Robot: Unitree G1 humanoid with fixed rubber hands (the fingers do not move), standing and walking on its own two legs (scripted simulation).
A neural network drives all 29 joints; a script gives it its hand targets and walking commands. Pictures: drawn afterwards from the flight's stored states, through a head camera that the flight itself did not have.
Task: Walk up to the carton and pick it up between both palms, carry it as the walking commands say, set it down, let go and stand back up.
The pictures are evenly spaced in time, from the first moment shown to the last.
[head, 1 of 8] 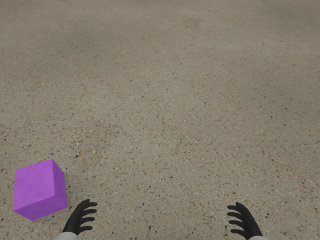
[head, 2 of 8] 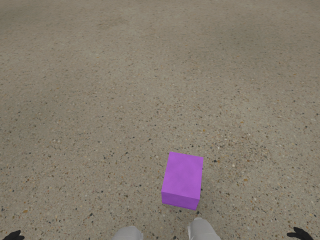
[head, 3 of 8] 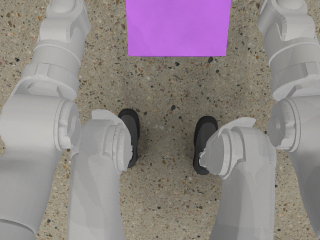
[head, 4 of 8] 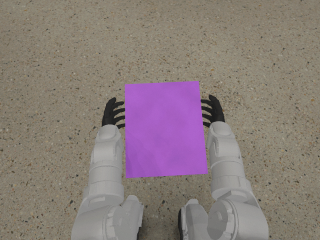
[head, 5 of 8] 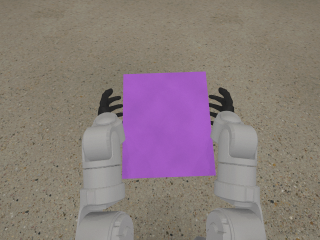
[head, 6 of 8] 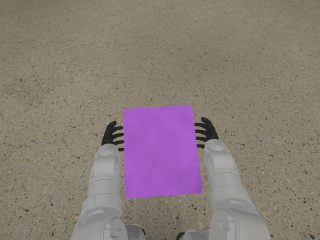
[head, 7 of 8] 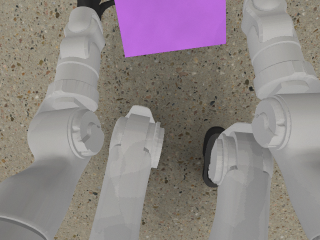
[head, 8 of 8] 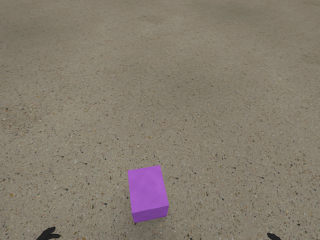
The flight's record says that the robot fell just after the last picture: no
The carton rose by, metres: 0.72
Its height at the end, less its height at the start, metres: +0.00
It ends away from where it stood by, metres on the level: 0.65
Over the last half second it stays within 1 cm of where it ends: yes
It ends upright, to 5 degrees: yes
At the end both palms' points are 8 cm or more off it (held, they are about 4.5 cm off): yes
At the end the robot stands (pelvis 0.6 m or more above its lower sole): yes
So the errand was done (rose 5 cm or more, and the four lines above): yes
